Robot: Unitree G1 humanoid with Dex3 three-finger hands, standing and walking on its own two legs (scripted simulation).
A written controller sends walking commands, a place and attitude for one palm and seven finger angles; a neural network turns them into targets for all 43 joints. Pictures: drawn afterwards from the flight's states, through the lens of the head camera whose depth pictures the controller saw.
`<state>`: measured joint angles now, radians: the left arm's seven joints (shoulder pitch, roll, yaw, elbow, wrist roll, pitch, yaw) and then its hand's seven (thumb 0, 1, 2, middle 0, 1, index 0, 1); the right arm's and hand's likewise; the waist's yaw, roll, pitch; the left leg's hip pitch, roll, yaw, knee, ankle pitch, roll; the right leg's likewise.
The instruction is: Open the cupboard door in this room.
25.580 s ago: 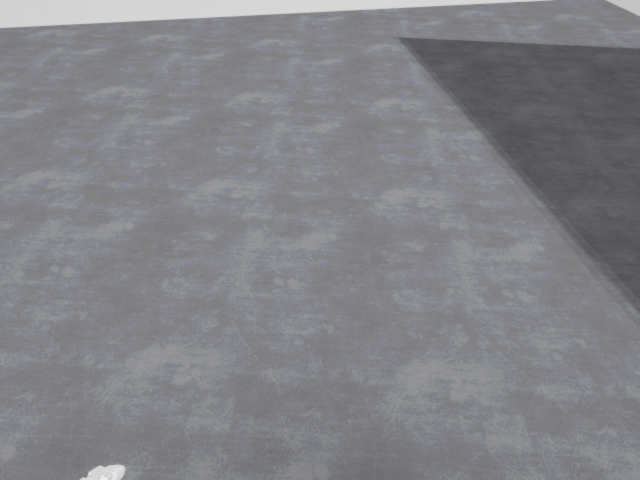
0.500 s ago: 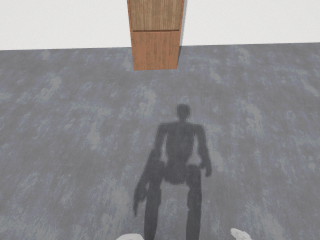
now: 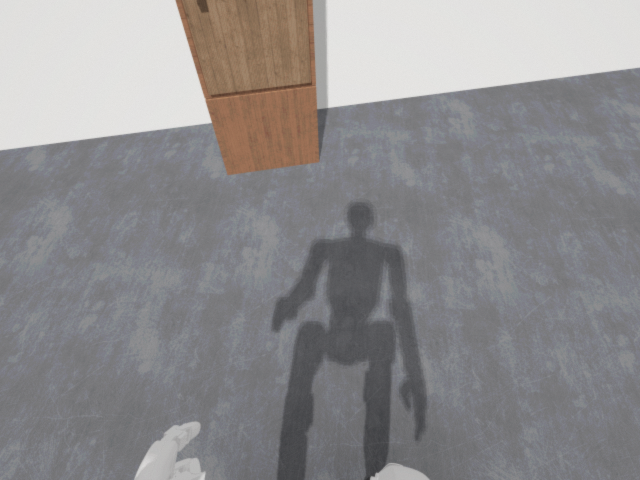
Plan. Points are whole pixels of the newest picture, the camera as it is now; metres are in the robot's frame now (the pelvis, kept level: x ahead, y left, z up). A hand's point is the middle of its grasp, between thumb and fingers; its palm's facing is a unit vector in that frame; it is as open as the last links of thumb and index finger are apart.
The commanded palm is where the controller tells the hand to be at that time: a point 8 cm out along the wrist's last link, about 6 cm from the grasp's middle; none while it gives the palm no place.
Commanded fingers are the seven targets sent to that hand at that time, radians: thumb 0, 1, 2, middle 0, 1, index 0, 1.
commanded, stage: turn or walk to find it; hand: left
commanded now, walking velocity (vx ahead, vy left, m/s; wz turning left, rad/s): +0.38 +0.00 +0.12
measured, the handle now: out of the picture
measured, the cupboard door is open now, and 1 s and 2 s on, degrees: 0 0 0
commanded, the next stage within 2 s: stand and wait in 0.54 s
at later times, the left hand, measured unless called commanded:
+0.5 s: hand out of the picture +0.11 +0.20 -0.18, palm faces +0.17 -0.98 -0.13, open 7.4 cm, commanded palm none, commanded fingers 0.00 0.90 0.90 -0.20 -0.30 -0.20 -0.30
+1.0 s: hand (219, 288) +0.45 +0.20 -0.15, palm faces +0.05 -0.98 -0.21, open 7.3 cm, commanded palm none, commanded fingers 0.00 0.90 0.90 -0.20 -0.30 -0.20 -0.30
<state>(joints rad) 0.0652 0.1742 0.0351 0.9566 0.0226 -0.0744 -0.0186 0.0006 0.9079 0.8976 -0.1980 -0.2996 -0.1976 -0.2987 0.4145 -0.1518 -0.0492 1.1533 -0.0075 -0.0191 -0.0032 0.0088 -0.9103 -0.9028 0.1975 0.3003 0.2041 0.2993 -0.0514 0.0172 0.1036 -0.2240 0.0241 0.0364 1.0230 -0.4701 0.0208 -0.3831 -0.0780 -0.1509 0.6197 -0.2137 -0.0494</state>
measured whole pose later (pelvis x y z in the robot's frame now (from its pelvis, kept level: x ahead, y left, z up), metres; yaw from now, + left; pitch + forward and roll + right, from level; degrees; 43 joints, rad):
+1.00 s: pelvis +0.37 +0.03 +0.01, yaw +4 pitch -2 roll +1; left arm 0.11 0.13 0.02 1.05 0.02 -0.04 0.02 0.00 0.91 0.90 -0.20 -0.30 -0.20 -0.30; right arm 0.30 -0.14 -0.04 1.14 0.00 0.01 -0.03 0.01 -0.91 -0.90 0.20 0.30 0.20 0.30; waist -0.04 0.03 0.10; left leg -0.24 0.05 0.06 0.85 -0.55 -0.03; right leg -0.32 -0.06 -0.15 0.56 -0.20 -0.05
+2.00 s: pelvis +0.43 +0.06 +0.02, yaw +3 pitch -1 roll +0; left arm 0.28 0.14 0.00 1.15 0.01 -0.01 0.05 0.01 0.92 0.90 -0.20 -0.30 -0.20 -0.30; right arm 0.31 -0.09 0.00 1.17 0.00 -0.02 -0.04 0.01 -0.91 -0.90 0.20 0.30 0.20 0.30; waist 0.01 -0.01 0.04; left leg -0.08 0.03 0.12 0.39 -0.29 0.00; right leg -0.19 -0.07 -0.12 0.43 -0.22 0.02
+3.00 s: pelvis +0.44 +0.06 +0.01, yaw +5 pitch -1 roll +0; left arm 0.28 0.16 0.02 1.12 0.02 0.00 0.03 0.00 0.91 0.90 -0.20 -0.30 -0.20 -0.30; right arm 0.30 -0.12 -0.02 1.13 -0.01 0.00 -0.02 0.01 -0.91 -0.90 0.20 0.30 0.20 0.30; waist 0.01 -0.01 0.02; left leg -0.12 0.02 0.08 0.49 -0.36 0.01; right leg -0.22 -0.10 -0.16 0.54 -0.30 0.02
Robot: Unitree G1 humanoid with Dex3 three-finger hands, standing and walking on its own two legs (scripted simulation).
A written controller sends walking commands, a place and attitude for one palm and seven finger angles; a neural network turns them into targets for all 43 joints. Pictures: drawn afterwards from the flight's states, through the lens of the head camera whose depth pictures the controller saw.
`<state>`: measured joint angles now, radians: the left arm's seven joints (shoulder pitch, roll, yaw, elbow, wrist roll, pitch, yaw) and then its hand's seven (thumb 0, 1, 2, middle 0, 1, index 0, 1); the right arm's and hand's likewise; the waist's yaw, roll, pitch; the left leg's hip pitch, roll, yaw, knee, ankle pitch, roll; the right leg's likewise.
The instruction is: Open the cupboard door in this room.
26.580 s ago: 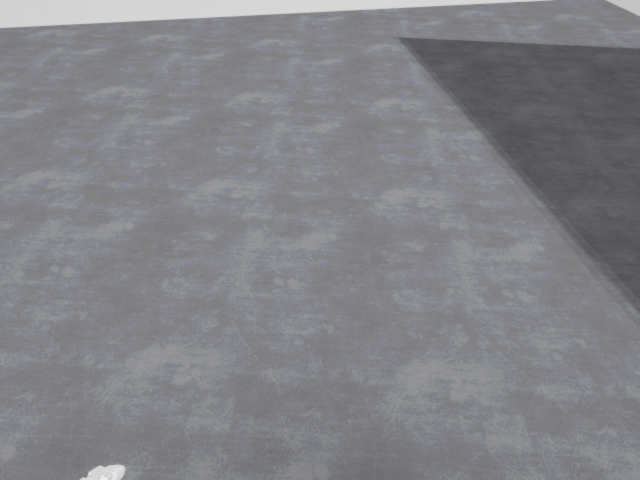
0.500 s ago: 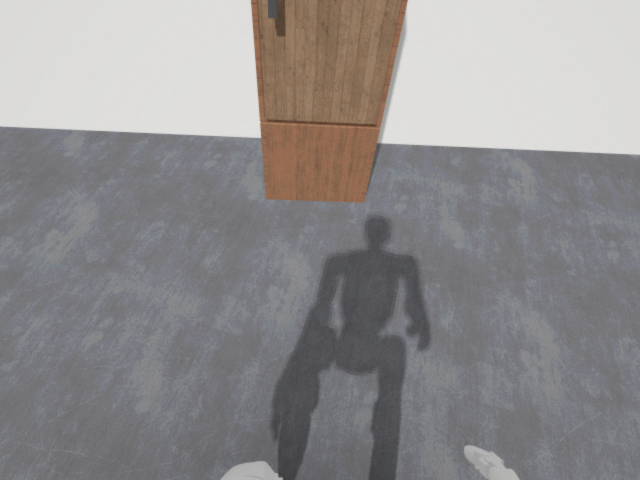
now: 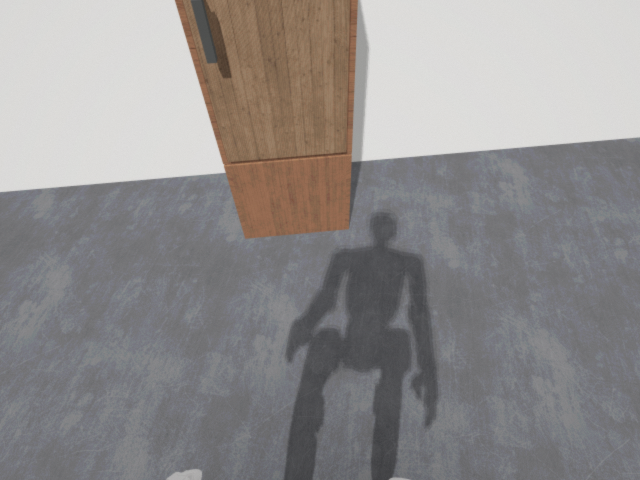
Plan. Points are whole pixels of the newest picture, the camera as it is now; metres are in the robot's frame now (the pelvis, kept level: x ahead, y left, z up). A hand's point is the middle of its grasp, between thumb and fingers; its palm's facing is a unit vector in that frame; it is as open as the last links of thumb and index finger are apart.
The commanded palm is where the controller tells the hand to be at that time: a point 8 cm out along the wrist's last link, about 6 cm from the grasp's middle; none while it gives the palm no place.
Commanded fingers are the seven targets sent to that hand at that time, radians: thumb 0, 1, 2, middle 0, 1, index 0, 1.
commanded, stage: stand and wait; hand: left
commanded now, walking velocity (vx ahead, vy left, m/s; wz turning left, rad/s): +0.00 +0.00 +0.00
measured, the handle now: (205, 27) +1.03 +0.29 +0.08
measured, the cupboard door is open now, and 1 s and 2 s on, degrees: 0 0 0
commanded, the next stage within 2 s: look at it before walking up in 0.86 s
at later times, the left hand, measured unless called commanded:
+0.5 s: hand out of the picture -0.01 +0.19 -0.17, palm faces +0.06 -0.98 -0.17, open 7.4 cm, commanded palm none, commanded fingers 0.00 0.90 0.90 -0.20 -0.30 -0.20 -0.30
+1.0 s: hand out of the picture +0.05 +0.19 -0.17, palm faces +0.02 -0.98 -0.18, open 7.3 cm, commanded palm none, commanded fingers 0.00 0.90 0.90 -0.20 -0.30 -0.20 -0.30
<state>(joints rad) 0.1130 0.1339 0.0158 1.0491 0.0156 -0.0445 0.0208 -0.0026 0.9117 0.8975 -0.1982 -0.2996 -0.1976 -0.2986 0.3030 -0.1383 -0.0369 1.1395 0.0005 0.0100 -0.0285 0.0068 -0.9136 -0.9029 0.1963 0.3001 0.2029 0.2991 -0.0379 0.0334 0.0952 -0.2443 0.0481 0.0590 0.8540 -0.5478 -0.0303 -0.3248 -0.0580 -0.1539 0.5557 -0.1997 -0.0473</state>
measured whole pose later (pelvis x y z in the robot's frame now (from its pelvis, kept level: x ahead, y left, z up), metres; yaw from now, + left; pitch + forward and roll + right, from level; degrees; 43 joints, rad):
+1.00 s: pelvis +0.06 +0.03 +0.01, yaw -1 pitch -1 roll +0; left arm 0.28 0.14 0.00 1.15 0.01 -0.01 0.05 0.01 0.92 0.90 -0.20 -0.30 -0.20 -0.30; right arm 0.31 -0.09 0.00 1.17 0.00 -0.02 -0.04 0.01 -0.91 -0.90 0.20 0.30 0.20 0.30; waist 0.01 -0.01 0.04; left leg -0.08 0.03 0.12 0.39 -0.29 0.00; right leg -0.19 -0.07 -0.12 0.43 -0.22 0.02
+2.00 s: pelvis +0.07 +0.03 +0.00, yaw +1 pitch -1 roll +0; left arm 0.28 0.16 0.02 1.12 0.02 0.00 0.03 0.00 0.91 0.90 -0.20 -0.30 -0.20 -0.30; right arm 0.30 -0.12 -0.02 1.13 -0.01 0.00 -0.02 0.01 -0.91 -0.90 0.20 0.30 0.20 0.30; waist 0.01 -0.01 0.02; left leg -0.12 0.02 0.08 0.49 -0.36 0.01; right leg -0.22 -0.10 -0.16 0.54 -0.30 0.02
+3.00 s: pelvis +0.40 +0.02 -0.01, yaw +4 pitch +0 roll +1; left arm 0.10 0.15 0.04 1.00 0.02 -0.06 0.00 0.00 0.91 0.90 -0.20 -0.30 -0.20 -0.30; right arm 0.33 -0.15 -0.06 1.14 -0.01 0.00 0.00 0.01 -0.91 -0.90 0.20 0.30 0.20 0.30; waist -0.04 0.03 0.10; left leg -0.32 0.08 0.06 1.10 -0.48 -0.01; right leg -0.37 -0.07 -0.16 0.63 -0.26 -0.04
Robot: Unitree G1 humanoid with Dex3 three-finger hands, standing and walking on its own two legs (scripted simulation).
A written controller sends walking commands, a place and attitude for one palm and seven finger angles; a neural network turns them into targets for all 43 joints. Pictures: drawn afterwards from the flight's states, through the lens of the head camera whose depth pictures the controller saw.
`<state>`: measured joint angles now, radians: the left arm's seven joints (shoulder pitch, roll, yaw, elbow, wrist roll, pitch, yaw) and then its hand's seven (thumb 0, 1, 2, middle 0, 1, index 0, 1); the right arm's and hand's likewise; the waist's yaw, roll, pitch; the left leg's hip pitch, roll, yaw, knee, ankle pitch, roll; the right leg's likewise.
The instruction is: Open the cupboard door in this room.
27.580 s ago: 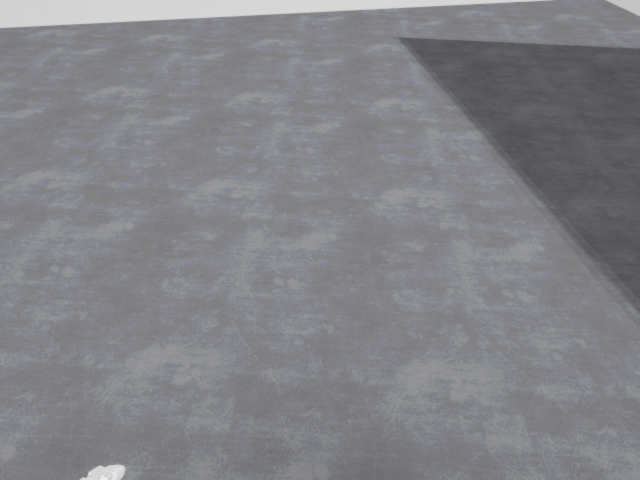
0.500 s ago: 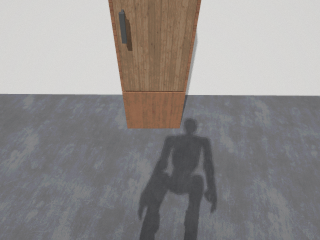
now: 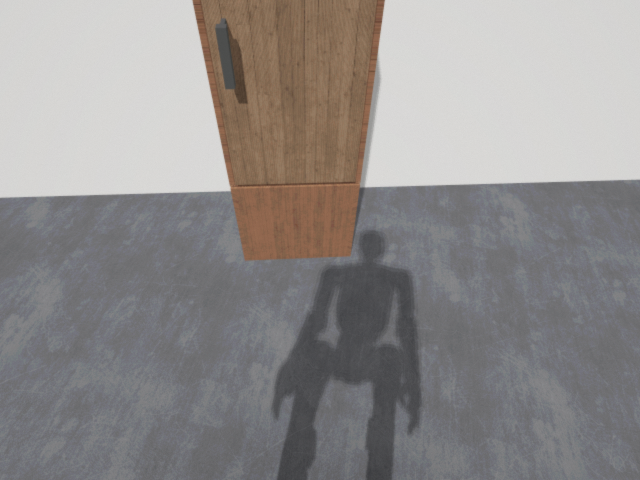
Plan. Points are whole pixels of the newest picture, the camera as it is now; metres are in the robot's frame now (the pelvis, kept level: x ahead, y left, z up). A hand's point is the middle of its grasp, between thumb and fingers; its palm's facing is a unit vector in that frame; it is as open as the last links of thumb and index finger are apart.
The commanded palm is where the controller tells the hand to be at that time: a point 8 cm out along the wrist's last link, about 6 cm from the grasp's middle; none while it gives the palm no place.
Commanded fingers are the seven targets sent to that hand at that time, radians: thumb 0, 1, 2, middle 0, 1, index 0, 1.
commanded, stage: look at it before walking up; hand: left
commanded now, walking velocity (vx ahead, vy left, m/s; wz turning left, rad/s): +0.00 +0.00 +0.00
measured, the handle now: (226, 54) +0.96 +0.28 +0.07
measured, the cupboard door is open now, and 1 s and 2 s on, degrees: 0 0 0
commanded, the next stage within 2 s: turn to face it in 0.46 s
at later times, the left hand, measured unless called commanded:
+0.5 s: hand out of the picture -0.01 +0.16 -0.18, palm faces +0.04 -0.99 -0.17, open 7.4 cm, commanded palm none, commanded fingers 0.00 0.90 0.90 -0.20 -0.30 -0.20 -0.30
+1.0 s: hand out of the picture +0.00 +0.18 -0.19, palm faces +0.08 -0.98 -0.19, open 7.4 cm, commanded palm none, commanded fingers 0.00 0.90 0.90 -0.20 -0.30 -0.20 -0.30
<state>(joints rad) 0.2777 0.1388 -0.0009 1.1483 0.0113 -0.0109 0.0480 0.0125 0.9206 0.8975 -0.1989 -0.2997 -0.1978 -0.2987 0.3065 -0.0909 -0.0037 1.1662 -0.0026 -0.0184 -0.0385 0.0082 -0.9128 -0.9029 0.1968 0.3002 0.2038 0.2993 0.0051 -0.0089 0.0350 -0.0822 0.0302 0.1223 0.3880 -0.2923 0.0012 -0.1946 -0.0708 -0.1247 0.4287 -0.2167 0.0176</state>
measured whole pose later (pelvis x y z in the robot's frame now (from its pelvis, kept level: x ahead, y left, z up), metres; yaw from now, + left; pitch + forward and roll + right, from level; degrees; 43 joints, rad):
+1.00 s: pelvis +0.01 +0.00 -0.01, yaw +2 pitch -1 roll +0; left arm 0.28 0.16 0.02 1.12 0.02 0.00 0.03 0.00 0.91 0.90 -0.20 -0.30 -0.20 -0.30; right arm 0.30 -0.12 -0.02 1.13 -0.01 0.00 -0.02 0.01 -0.91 -0.90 0.20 0.30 0.20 0.30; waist 0.01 -0.01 0.02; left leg -0.12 0.02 0.08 0.49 -0.36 0.01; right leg -0.22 -0.10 -0.16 0.54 -0.30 0.02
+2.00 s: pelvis +0.34 +0.00 -0.02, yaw +5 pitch +0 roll +1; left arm 0.10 0.15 0.04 1.00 0.02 -0.06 0.00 0.00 0.91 0.90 -0.20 -0.30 -0.20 -0.30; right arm 0.33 -0.15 -0.06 1.14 -0.01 0.00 0.00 0.01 -0.91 -0.90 0.20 0.30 0.20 0.30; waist -0.04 0.03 0.10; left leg -0.32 0.08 0.06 1.10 -0.48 -0.01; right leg -0.37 -0.07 -0.16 0.63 -0.26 -0.04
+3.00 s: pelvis +0.39 -0.05 +0.00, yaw +7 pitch +0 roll +0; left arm 0.19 0.18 0.02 1.08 0.01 0.01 0.03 0.00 0.92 0.90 -0.20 -0.30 -0.20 -0.30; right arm 0.26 -0.16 -0.02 1.15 -0.01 0.01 -0.03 0.01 -0.91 -0.90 0.19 0.30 0.20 0.30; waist 0.01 -0.03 0.06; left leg -0.16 0.03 0.02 0.46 -0.29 -0.02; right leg -0.25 -0.02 -0.09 0.48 -0.22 -0.02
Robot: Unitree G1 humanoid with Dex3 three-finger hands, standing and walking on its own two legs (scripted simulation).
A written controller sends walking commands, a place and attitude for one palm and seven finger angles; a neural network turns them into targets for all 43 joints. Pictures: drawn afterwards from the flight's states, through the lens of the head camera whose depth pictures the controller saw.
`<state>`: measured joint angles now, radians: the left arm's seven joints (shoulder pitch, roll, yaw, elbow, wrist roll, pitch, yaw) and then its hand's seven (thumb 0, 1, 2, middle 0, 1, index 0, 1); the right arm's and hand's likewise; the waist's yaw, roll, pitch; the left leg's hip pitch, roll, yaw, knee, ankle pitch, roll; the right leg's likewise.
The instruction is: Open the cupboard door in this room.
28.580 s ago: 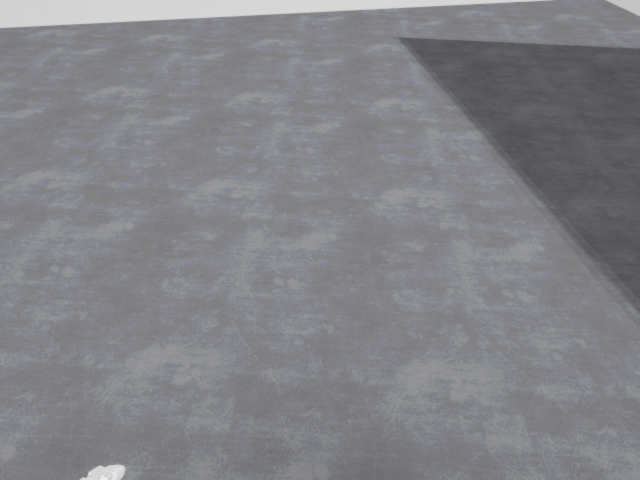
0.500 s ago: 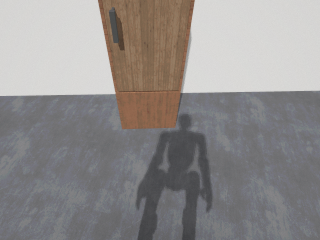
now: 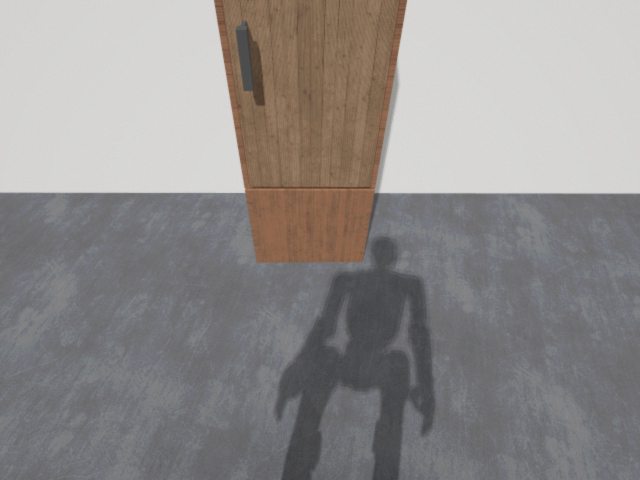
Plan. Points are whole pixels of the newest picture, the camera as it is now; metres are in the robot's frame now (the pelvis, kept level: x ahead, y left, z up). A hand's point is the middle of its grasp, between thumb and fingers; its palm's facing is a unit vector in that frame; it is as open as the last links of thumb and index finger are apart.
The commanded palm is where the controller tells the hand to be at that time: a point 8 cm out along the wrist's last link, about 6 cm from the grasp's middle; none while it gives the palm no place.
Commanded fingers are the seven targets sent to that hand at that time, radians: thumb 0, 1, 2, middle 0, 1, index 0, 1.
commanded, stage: take the last steps up to it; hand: left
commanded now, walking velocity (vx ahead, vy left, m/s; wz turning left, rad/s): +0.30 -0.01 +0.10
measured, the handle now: (246, 56) +0.97 +0.24 +0.08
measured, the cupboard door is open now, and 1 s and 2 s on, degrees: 0 0 0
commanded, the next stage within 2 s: come to a stop and stand still in 1.00 s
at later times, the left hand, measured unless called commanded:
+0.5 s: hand out of the picture +0.01 +0.18 -0.19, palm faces +0.13 -0.98 -0.12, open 7.4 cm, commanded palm none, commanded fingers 0.00 0.90 0.90 -0.20 -0.30 -0.20 -0.30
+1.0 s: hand (248, 306) +0.44 +0.17 -0.16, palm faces +0.02 -0.98 -0.21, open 7.4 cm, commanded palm none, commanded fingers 0.00 0.90 0.90 -0.20 -0.30 -0.20 -0.30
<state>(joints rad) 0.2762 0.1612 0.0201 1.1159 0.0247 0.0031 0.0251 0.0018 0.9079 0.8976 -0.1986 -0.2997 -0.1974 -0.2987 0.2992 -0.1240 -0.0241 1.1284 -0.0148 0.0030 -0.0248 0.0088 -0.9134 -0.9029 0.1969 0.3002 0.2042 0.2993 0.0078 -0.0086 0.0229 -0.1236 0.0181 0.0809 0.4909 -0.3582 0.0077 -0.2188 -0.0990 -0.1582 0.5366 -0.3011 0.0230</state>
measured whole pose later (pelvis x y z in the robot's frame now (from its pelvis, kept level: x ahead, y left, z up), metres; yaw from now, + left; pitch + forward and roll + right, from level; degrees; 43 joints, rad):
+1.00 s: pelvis +0.33 -0.01 -0.01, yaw +3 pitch +0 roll +1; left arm 0.10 0.15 0.04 1.00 0.02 -0.06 0.00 0.00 0.91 0.90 -0.20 -0.30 -0.20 -0.30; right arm 0.33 -0.15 -0.06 1.14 -0.01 0.00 0.00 0.01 -0.91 -0.90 0.20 0.30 0.20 0.30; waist -0.04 0.03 0.10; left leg -0.32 0.08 0.06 1.10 -0.48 -0.01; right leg -0.37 -0.07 -0.16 0.63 -0.26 -0.04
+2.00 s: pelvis +0.38 -0.07 +0.00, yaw +4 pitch +0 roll +0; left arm 0.19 0.18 0.02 1.08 0.01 0.01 0.03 0.00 0.92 0.90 -0.20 -0.30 -0.20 -0.30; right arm 0.26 -0.16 -0.02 1.15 -0.01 0.01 -0.03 0.01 -0.91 -0.90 0.19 0.30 0.20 0.30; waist 0.01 -0.03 0.06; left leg -0.16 0.03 0.02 0.46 -0.29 -0.02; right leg -0.25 -0.02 -0.09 0.48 -0.22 -0.02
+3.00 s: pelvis +0.39 -0.06 +0.00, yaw +3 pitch -1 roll +1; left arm 0.28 0.13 0.00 1.11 0.02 -0.01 0.03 0.01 0.92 0.90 -0.20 -0.30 -0.20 -0.30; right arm 0.32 -0.15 0.01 1.12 -0.02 -0.01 -0.03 0.01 -0.91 -0.90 0.20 0.30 0.20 0.30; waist 0.01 0.03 0.03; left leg -0.13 0.01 0.06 0.47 -0.33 0.00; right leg -0.25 -0.03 -0.05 0.53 -0.27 -0.01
